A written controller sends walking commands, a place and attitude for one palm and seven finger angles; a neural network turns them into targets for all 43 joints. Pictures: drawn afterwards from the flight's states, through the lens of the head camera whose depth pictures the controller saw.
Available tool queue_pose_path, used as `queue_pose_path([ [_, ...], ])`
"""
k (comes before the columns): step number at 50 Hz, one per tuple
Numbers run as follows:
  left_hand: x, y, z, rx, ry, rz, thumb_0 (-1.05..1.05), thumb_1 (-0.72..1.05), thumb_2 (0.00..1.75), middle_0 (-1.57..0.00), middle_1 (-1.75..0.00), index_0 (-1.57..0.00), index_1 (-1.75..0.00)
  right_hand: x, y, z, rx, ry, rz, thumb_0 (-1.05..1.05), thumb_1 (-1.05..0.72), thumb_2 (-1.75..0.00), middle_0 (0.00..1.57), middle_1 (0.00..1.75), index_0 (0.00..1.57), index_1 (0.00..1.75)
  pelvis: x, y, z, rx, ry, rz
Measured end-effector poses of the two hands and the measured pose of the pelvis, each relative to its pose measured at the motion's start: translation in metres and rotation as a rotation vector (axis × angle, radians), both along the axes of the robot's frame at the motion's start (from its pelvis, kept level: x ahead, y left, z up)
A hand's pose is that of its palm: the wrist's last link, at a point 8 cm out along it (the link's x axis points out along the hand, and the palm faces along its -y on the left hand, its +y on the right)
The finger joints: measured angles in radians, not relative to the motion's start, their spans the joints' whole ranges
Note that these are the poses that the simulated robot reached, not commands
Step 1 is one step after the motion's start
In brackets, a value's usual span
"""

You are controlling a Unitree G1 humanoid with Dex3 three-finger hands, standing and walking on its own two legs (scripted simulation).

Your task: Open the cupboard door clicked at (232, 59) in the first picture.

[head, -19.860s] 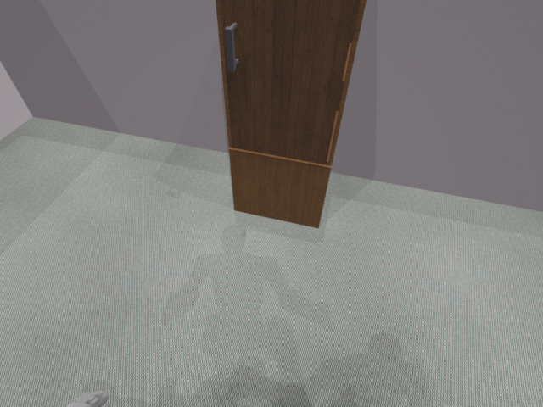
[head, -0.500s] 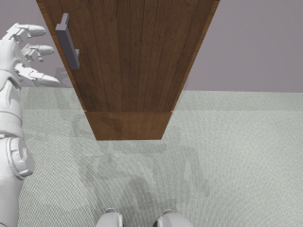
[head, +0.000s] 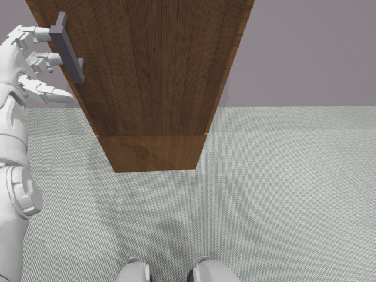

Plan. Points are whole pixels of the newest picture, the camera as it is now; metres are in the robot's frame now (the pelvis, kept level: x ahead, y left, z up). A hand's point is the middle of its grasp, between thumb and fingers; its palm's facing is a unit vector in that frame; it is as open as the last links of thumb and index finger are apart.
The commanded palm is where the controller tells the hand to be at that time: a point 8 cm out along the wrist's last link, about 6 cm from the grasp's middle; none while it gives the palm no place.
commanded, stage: slide the fingers in behind the handle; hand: left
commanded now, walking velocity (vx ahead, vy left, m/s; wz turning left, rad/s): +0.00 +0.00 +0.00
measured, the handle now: (70, 50) +0.57 +0.19 +0.11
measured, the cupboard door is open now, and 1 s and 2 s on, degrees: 0 0 1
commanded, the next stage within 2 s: close the thumb around the handle in 1.28 s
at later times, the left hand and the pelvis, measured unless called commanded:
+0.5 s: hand (62, 70) +0.52 +0.20 +0.11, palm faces -0.04 -1.00 +0.02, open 14.0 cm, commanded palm +0.50 +0.24 +0.11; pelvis +0.02 +0.01 +0.00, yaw +0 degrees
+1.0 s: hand (79, 74) +0.51 +0.17 +0.11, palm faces -0.03 -1.00 +0.01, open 14.0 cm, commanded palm +0.49 +0.22 +0.11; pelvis +0.00 +0.00 +0.00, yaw +1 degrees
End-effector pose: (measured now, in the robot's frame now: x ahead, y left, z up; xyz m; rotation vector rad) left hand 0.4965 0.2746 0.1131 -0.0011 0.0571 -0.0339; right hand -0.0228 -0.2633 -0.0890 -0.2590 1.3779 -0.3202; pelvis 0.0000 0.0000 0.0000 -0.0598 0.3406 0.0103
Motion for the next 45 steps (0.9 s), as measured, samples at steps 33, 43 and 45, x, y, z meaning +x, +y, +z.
queue_pose_path([
  [33, 0.0, -0.032, -0.002, -0.019, -0.025, 0.004, -0.01, -0.5, 0.3, -0.3, -1.2, -0.3, -1.2, 0.043, 0.016, -0.004, 0.061, -0.085, 0.023, 0.01, -0.91, -0.9, 0.2, 0.3, 0.2, 0.3, 0.018, 0.009, 0.005, 0.007, -0.02, -0.006],
  [43, -0.006, -0.037, -0.001, -0.001, -0.028, 0.016, -0.01, -0.5, 0.3, -0.3, -1.2, -0.3, -1.2, 0.041, 0.013, -0.007, 0.065, -0.103, 0.038, 0.01, -0.91, -0.9, 0.2, 0.3, 0.2, 0.3, 0.008, 0.005, 0.004, 0.011, -0.033, 0.002],
  [45, -0.008, -0.041, -0.001, 0.006, -0.031, 0.007, -0.01, -0.5, 0.3, -0.3, -1.2, -0.3, -1.2, 0.037, 0.012, -0.007, 0.063, -0.096, 0.039, 0.01, -0.91, -0.9, 0.2, 0.3, 0.2, 0.3, 0.007, 0.004, 0.003, 0.01, -0.032, 0.004],
])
